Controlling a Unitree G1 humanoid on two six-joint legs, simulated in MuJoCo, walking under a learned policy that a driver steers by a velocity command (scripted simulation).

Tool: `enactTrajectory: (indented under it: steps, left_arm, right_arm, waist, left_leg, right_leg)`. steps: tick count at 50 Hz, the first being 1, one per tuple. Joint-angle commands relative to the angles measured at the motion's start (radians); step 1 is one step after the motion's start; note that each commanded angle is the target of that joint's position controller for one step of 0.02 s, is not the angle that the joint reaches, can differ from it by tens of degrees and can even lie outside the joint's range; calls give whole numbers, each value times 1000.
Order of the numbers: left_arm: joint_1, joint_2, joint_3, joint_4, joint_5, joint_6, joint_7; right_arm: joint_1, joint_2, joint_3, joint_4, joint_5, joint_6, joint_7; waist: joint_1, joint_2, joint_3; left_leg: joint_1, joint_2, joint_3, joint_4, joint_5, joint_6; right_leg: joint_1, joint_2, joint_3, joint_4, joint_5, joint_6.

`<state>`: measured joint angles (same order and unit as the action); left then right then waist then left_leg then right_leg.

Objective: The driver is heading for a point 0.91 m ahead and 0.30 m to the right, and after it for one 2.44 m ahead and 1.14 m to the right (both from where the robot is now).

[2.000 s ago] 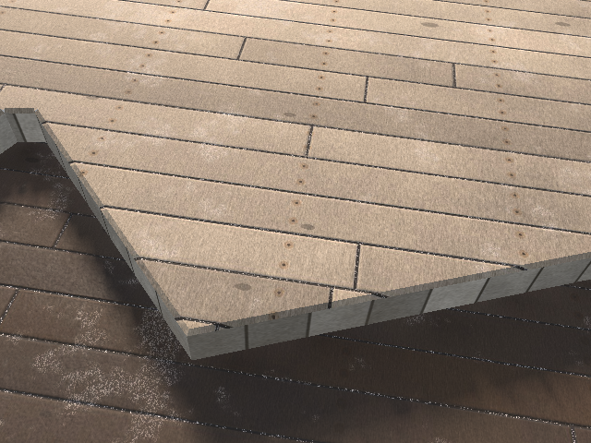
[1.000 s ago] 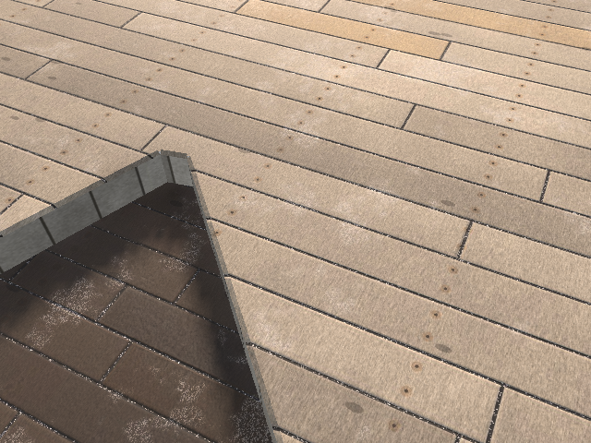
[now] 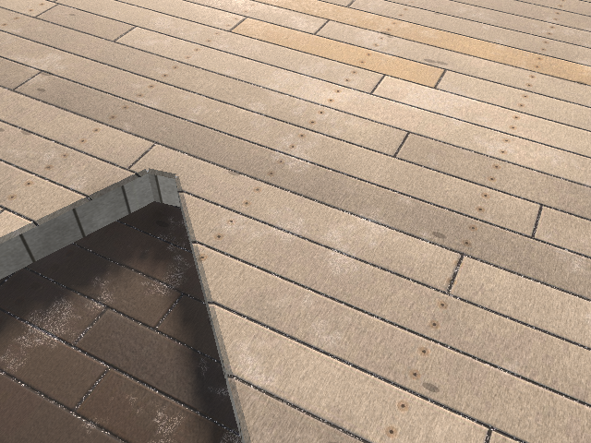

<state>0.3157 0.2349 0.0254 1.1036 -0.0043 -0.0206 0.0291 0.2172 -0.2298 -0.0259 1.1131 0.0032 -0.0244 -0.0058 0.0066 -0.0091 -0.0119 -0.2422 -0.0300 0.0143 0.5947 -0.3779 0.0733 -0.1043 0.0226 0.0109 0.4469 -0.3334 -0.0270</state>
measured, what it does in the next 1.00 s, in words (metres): climbs, turning right: right foot 0.13 m higher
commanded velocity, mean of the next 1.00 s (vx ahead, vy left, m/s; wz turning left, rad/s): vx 0.45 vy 0.00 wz -0.26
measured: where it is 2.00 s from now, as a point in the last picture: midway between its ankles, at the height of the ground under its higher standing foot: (393, 257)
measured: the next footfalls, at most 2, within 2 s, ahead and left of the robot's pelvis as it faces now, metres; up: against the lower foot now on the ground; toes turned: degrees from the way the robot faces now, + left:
right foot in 0.62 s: +0.52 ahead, -0.12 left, +0.13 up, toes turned -8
left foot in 1.12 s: +0.89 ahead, -0.06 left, +0.13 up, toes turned -24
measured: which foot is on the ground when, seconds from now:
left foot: down 0.00-0.60, up 0.62-1.00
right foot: down 0.00-0.08, up 0.10-0.60, down 0.62-1.00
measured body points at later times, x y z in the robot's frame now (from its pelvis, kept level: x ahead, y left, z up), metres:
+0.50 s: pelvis +0.23 +0.00 -0.02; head +0.26 +0.00 +0.43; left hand +0.45 +0.18 -0.12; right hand +0.06 -0.20 -0.15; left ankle +0.01 +0.10 -0.74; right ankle +0.33 -0.13 -0.48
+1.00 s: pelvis +0.59 -0.10 +0.12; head +0.59 -0.12 +0.57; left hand +0.61 +0.13 -0.02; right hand +0.77 -0.35 +0.05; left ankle +0.82 +0.02 -0.51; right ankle +0.48 -0.11 -0.61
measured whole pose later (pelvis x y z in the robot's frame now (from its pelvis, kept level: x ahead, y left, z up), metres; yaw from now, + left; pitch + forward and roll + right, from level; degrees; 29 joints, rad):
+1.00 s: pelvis +0.59 -0.10 +0.12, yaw -17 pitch +4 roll +1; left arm 0.46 0.19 0.00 0.99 0.08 -0.16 -0.06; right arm 0.01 -0.20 0.06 0.66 -0.06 -0.08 0.05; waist 0.07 0.01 -0.06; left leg -0.92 0.07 -0.08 1.05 0.01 0.00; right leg -0.14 0.16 0.12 0.47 -0.37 -0.15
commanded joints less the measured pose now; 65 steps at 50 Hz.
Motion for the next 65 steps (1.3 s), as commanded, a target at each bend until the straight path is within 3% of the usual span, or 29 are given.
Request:
enactTrajectory:
  steps: [1,3,5,9,14,20,22,24,27,30,31,32,33,35,37,40,43,51,54,56,57,58,59,60,61,62,63,64,65]
  left_arm:
    - [-32,190,45,-53,-40,-49,7]
    - [-108,148,36,-93,-31,-57,-4]
    - [-159,72,13,-161,-12,-90,-11]
    - [-145,114,33,-152,-35,-112,-32]
    - [-251,57,23,-209,-13,-89,-49]
    - [-327,-15,-17,-274,-64,-61,-63]
    - [-419,-58,-45,-363,-94,-74,-61]
    - [-614,-138,-108,-526,-68,-99,-84]
    - [-616,-111,-140,-642,-18,-122,-133]
    - [-79,151,2,-476,-33,-85,-79]
    - [5,257,45,-404,-19,-67,-74]
    - [55,352,53,-343,26,-55,-58]
    - [161,252,61,-256,-3,0,-33]
    - [-43,134,49,-233,13,-2,-29]
    - [-13,25,-12,-182,111,-27,-56]
    - [-28,-34,-28,-101,97,-94,-75]
    - [-138,37,-19,-178,118,-132,-89]
    - [215,137,20,-166,45,-138,-121]
    - [235,191,55,-163,54,-121,-134]
    - [183,191,62,-182,71,-115,-130]
    - [-52,169,69,-319,-14,-129,-81]
    - [37,146,63,-354,-77,-125,-72]
    - [313,-55,-14,-251,91,-118,-114]
    - [183,38,25,-243,77,-111,-115]
    - [112,85,36,-256,65,-112,-95]
    - [70,84,37,-288,75,-108,-74]
    - [5,128,59,-392,-90,-100,-7]
    - [31,83,36,-388,-93,-102,22]
    - [15,63,31,-419,-75,-102,29]
  right_arm:
    - [-60,-86,-22,-69,43,-67,1]
    - [105,-101,-40,-7,34,-73,1]
    - [364,-253,-88,44,33,-81,8]
    - [180,-98,-30,-28,9,-104,27]
    - [203,-110,-15,-45,-3,-67,0]
    - [413,-70,5,25,-14,-15,-30]
    - [446,-13,24,46,-21,-7,-33]
    - [411,-14,38,41,-13,-2,-43]
    - [315,-69,50,-18,17,-28,-80]
    - [286,-363,-19,-52,2,-49,-25]
    - [290,-272,-12,-90,-36,-45,-33]
    - [381,-87,22,-128,-67,-87,9]
    - [345,-201,-44,-181,-4,-101,47]
    - [192,-57,-15,-250,-30,-90,45]
    - [68,28,36,-331,-111,-69,70]
    - [30,22,65,-386,-118,-54,85]
    - [-53,-100,43,-430,-74,-61,56]
    - [-425,-31,56,-571,-66,-34,65]
    - [-397,-110,29,-540,-52,-39,51]
    - [-90,-162,1,-435,-6,-72,18]
    - [125,-131,15,-399,42,-89,43]
    - [228,-173,-16,-343,82,-93,63]
    - [330,-148,-2,-321,-24,-87,32]
    - [258,-105,-7,-300,-66,-90,7]
    - [98,-102,-5,-328,-68,-94,-11]
    - [30,-53,5,-337,-54,-96,-20]
    - [-44,-19,4,-365,119,-115,16]
    - [-35,-12,9,-348,133,-111,26]
    - [-43,-31,6,-364,93,-106,28]
  waist:
    - [-33,-114,156]
    - [-106,-47,125]
    - [-181,318,29]
    - [-52,35,89]
    - [-44,67,105]
    - [-61,119,208]
    - [-69,96,293]
    - [-55,37,335]
    - [28,-54,14]
    - [321,333,-325]
    - [297,223,-327]
    - [112,-388,-472]
    - [120,-149,-425]
    - [11,57,-116]
    - [53,93,-71]
    - [-63,9,6]
    - [-91,-3,-35]
    - [58,-75,51]
    - [28,-70,43]
    - [-85,-53,-121]
    - [-208,-84,-158]
    - [-139,209,-338]
    - [-132,411,-622]
    - [-149,139,-232]
    - [-95,52,-78]
    - [-46,41,-118]
    - [39,-20,-78]
    - [27,-10,-83]
    - [27,34,-84]
  left_leg:
    - [-125,47,-3,-26,-10,22]
    - [160,36,-35,-174,57,41]
    - [507,351,-618,-403,32,228]
    - [440,318,-378,-400,335,151]
    - [271,207,-141,-453,632,120]
    - [561,374,-187,-402,655,178]
    - [646,380,-145,-300,642,135]
    - [530,340,-51,-308,674,39]
    - [-139,229,110,-532,1227,42]
    - [197,264,65,-21,2112,45]
    - [88,198,-54,315,1480,-5]
    - [-95,-80,-130,786,76,-66]
    - [-203,-75,-127,1010,96,-68]
    - [-380,11,-108,1032,148,-30]
    - [-420,14,-289,1215,208,42]
    - [-763,20,-270,1242,233,138]
    - [-552,73,-99,961,337,65]
    - [-324,28,18,102,433,-124]
    - [-300,-14,21,-81,380,-82]
    - [67,31,-9,-66,489,20]
    - [314,110,-57,-90,372,23]
    - [885,364,-435,-19,573,146]
    - [945,519,-739,-183,378,377]
    - [638,464,-652,-237,238,287]
    - [352,454,-484,-299,357,258]
    - [259,404,-341,-337,610,254]
    - [172,349,-241,-238,849,107]
    - [145,316,-126,-249,921,51]
    - [96,290,-47,-284,936,38]
  right_leg:
    - [-87,-302,355,-249,-250,-182]
    - [-249,-178,190,-106,-63,-115]
    - [-616,42,-42,492,-117,5]
    - [-772,-107,63,737,22,-51]
    - [-669,-122,-49,565,179,16]
    - [-1353,-129,11,1420,-189,11]
    - [-1683,-96,85,1710,-397,-9]
    - [-1759,-128,-10,1565,-433,-11]
    - [-496,-68,-283,914,175,-64]
    - [61,87,-176,584,135,-120]
    - [219,41,164,435,150,-179]
    - [346,-277,807,202,571,-300]
    - [253,-277,990,46,730,-299]
    - [-54,-203,770,70,251,-271]
    - [-262,-129,580,54,-27,-249]
    - [-323,-79,417,-32,-11,-226]
    - [-519,3,219,-140,48,-188]
    - [-197,-63,298,-153,535,-172]
    - [43,-141,361,-58,902,-139]
    - [29,-112,328,148,1171,-40]
    - [-174,46,276,396,674,-11]
    - [-648,156,119,694,92,30]
    - [-710,118,232,940,-234,26]
    - [-795,52,213,1089,-102,-9]
    - [-777,-16,174,1052,-6,-12]
    - [-675,-61,144,937,-9,-6]
    - [-645,-64,2,991,-179,21]
    - [-652,-69,-15,900,-216,30]
    - [-601,-68,-49,833,-193,36]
